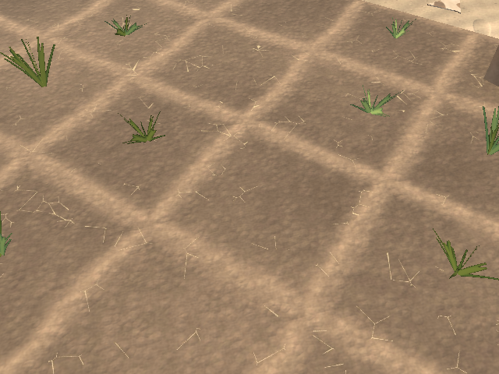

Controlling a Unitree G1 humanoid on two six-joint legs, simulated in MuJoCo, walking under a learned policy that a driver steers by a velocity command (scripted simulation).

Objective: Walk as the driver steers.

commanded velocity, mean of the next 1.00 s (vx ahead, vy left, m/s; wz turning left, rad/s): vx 0.07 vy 0.00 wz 0.07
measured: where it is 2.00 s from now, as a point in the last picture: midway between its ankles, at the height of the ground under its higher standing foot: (216, 358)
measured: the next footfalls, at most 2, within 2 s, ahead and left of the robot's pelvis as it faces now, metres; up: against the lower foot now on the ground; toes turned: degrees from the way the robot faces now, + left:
left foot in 0.30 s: +0.06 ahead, +0.12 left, +0.03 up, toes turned +1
right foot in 1.40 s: +0.44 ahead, -0.06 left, +0.00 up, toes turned -5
